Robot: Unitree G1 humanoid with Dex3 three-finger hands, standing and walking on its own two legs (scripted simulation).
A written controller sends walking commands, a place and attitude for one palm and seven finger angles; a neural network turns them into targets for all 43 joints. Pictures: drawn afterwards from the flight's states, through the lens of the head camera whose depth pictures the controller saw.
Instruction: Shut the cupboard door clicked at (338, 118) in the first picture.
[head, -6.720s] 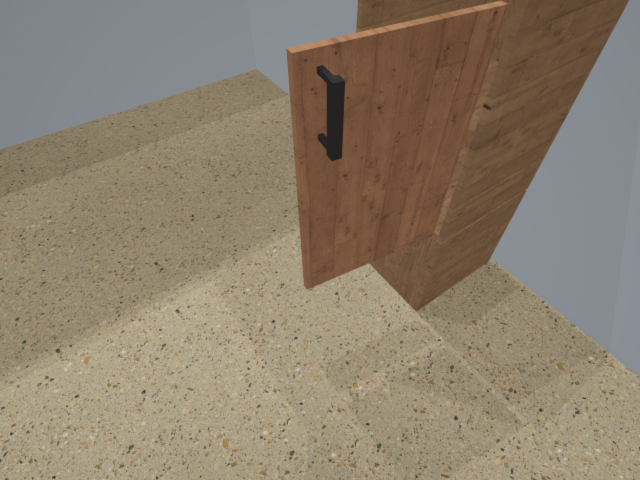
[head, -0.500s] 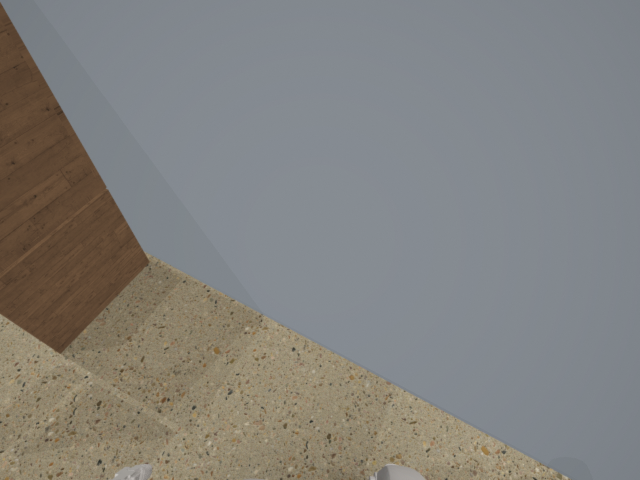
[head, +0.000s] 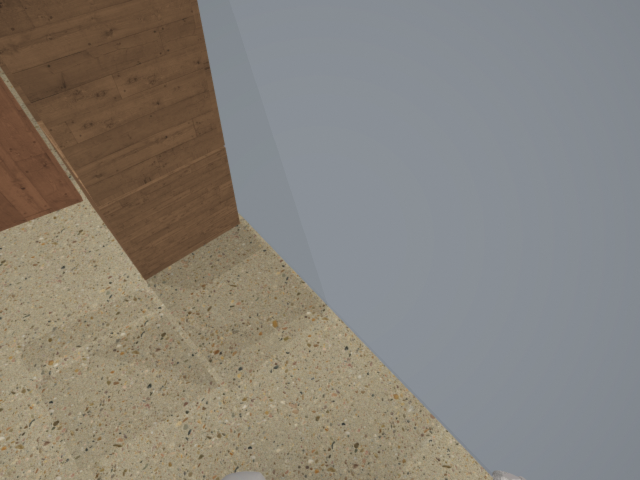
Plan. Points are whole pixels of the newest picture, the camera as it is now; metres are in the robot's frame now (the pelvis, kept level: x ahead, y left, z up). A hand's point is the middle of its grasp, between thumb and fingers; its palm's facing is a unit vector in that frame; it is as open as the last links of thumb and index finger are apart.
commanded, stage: turn to face it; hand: left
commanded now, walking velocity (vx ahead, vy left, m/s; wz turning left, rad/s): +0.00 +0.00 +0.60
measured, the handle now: out of the picture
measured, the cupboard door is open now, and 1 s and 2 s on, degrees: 82 82 82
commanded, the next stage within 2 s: take the last steps up to it in 1.06 s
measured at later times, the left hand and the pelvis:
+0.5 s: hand out of the picture +0.05 +0.19 -0.14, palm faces +0.29 -0.92 -0.27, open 7.4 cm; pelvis +0.02 -0.03 +0.01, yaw +18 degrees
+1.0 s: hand out of the picture +0.03 +0.22 -0.14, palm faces +0.53 -0.81 -0.26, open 7.4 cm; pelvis +0.06 -0.01 +0.01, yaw +31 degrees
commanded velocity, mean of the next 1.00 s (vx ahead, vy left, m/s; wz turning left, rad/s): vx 0.00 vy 0.00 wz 0.48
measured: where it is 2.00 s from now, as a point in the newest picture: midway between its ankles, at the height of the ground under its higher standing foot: (251, 475)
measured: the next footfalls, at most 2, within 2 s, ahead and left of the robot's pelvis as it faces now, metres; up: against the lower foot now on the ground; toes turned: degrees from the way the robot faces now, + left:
right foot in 0.34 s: +0.07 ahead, -0.15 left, +0.00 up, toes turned +9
left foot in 0.66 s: +0.03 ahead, +0.12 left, +0.00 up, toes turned +29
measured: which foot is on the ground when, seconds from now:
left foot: down 0.00-0.34, up 0.36-0.64, down 0.66-1.00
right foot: up 0.00-0.32, down 0.34-0.66, up 0.68-1.00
